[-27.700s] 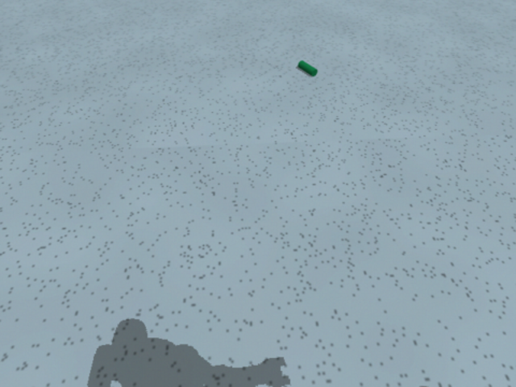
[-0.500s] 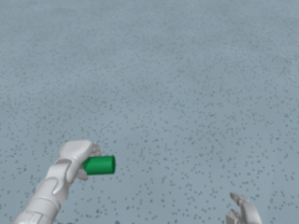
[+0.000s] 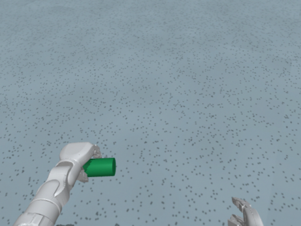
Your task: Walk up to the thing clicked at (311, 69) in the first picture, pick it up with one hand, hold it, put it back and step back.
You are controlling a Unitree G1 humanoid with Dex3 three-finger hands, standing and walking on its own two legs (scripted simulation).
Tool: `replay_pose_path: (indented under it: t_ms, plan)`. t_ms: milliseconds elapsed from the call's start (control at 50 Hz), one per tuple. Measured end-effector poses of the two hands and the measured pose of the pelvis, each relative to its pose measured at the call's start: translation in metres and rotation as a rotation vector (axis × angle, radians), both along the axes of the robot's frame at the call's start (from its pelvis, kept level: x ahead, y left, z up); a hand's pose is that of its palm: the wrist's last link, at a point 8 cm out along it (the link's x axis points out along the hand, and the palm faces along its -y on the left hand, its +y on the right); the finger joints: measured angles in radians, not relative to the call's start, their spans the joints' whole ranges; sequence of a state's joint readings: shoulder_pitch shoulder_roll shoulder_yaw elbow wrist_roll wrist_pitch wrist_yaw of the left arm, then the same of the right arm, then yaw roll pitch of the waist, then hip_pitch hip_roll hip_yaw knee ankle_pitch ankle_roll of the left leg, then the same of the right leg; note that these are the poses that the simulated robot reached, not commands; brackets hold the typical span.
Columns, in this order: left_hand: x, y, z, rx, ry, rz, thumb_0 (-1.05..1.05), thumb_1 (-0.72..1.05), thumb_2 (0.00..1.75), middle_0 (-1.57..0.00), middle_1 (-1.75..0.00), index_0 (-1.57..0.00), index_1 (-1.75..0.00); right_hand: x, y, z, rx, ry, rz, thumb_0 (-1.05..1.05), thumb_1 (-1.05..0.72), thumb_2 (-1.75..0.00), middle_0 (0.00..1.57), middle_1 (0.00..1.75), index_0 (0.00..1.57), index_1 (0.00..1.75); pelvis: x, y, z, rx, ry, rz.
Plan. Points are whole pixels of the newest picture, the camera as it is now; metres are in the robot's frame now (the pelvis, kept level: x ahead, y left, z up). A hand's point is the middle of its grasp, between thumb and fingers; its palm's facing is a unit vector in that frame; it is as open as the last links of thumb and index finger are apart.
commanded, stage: crouch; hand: left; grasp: from above
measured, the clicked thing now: (89, 167) +0.30 +0.21 -0.08
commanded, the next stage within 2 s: lower in 1.80 s
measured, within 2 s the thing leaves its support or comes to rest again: neither
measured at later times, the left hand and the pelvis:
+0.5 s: hand (103, 175) +0.34 +0.21 -0.25, palm faces -0.40 +0.07 -0.92, open 8.2 cm; pelvis -0.05 +0.00 -0.13, yaw +1 degrees
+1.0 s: hand (118, 182) +0.38 +0.19 -0.47, palm faces -0.44 +0.02 -0.90, open 8.3 cm; pelvis -0.08 +0.00 -0.31, yaw +1 degrees
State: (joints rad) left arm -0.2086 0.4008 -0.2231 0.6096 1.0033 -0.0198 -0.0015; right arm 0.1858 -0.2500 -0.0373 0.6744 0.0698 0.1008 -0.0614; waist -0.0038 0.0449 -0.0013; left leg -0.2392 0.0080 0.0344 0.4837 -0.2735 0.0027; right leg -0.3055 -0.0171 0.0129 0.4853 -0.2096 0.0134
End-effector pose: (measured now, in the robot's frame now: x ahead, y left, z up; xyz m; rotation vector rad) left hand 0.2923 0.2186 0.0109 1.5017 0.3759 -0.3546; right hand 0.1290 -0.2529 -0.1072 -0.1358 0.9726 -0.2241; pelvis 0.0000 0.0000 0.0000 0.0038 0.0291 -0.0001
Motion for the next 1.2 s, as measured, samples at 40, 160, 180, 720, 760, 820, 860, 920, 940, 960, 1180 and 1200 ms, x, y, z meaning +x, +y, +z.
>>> replay_pose_path:
  t_ms: [40, 160, 180, 720, 760, 820, 860, 920, 940, 960, 1180, 1200]
  plan:
    - [-0.001, 0.0, -0.006, 0.002, 0.002, 0.0, 0.0, 0.28, 0.2, -0.9, -0.23, -0.91, -0.22, -0.001, 0.0, 0.0, 0.0, 0.004, 0.001, 0.01, -0.9, -0.9, 0.21, 0.3, 0.2, 0.3, 0.0, 0.0, -0.001, 0.0, 0.004, 0.002]
    - [-0.005, -0.002, -0.039, 0.014, 0.023, -0.006, 0.0, 0.29, 0.17, -0.92, -0.2, -0.92, -0.19, -0.01, -0.002, -0.006, -0.021, 0.044, 0.016, 0.01, -0.89, -0.9, 0.21, 0.3, 0.2, 0.3, -0.006, -0.001, -0.007, -0.001, 0.048, 0.014]
    - [-0.004, -0.002, -0.046, 0.019, 0.028, -0.01, 0.0, 0.29, 0.17, -0.92, -0.19, -0.92, -0.18, -0.012, -0.004, -0.008, -0.027, 0.054, 0.02, 0.01, -0.89, -0.9, 0.21, 0.3, 0.2, 0.3, -0.008, -0.001, -0.01, -0.002, 0.062, 0.017]
    - [0.066, -0.023, -0.308, 0.077, -0.007, -0.012, 0.0, 0.28, 0.17, -0.93, -0.2, -0.93, -0.18, -0.18, -0.012, -0.231, -0.096, 0.417, -0.071, 0.01, -0.9, -0.9, 0.21, 0.3, 0.2, 0.3, -0.073, 0.005, -0.222, -0.033, 0.544, 0.027]
    - [0.069, -0.025, -0.327, 0.068, 0.006, -0.021, 0.0, 0.28, 0.18, -0.93, -0.21, -0.93, -0.19, -0.182, -0.011, -0.246, -0.092, 0.419, -0.062, 0.01, -0.9, -0.9, 0.21, 0.3, 0.2, 0.3, -0.075, 0.004, -0.237, -0.035, 0.562, 0.029]
    - [0.073, -0.028, -0.355, 0.051, 0.011, -0.037, 0.0, 0.27, 0.18, -0.93, -0.21, -0.94, -0.19, -0.181, -0.01, -0.266, -0.092, 0.418, -0.043, 0.01, -0.9, -0.9, 0.21, 0.3, 0.21, 0.3, -0.078, 0.003, -0.258, -0.04, 0.584, 0.031]
    - [0.077, -0.029, -0.372, 0.039, 0.007, -0.045, 0.0, 0.27, 0.18, -0.93, -0.21, -0.94, -0.19, -0.179, -0.012, -0.277, -0.097, 0.417, -0.025, 0.01, -0.89, -0.9, 0.21, 0.3, 0.21, 0.3, -0.079, 0.002, -0.271, -0.043, 0.599, 0.032]
    - [0.083, -0.029, -0.395, 0.032, -0.005, -0.051, 0.0, 0.27, 0.18, -0.93, -0.21, -0.94, -0.19, -0.173, -0.014, -0.291, -0.106, 0.417, 0.003, 0.01, -0.89, -0.9, 0.21, 0.3, 0.21, 0.3, -0.079, 0.001, -0.288, -0.048, 0.618, 0.036]
    - [0.084, -0.029, -0.401, 0.033, -0.009, -0.052, 0.0, 0.27, 0.19, -0.93, -0.2, -0.94, -0.19, -0.171, -0.016, -0.296, -0.109, 0.417, 0.012, 0.01, -0.89, -0.9, 0.21, 0.3, 0.21, 0.3, -0.078, 0.001, -0.293, -0.05, 0.624, 0.037]
    - [0.086, -0.028, -0.408, 0.036, -0.011, -0.051, 0.0, 0.27, 0.19, -0.93, -0.2, -0.94, -0.18, -0.169, -0.017, -0.3, -0.111, 0.418, 0.021, 0.01, -0.89, -0.9, 0.21, 0.3, 0.21, 0.3, -0.078, 0.0, -0.298, -0.051, 0.63, 0.038]
    - [0.107, -0.021, -0.457, 0.035, -0.013, 0.0, 0.0, 0.27, 0.22, -0.92, -0.2, -0.92, -0.18, -0.159, -0.025, -0.335, -0.108, 0.443, 0.085, 0.01, -0.9, -0.9, 0.21, 0.3, 0.2, 0.3, -0.074, -0.003, -0.335, -0.061, 0.652, 0.039]
    - [0.108, -0.021, -0.461, 0.034, -0.009, 0.001, 0.0, 0.27, 0.22, -0.92, -0.2, -0.92, -0.18, -0.16, -0.025, -0.337, -0.105, 0.447, 0.086, 0.01, -0.9, -0.9, 0.21, 0.3, 0.2, 0.3, -0.074, -0.003, -0.338, -0.062, 0.652, 0.038]
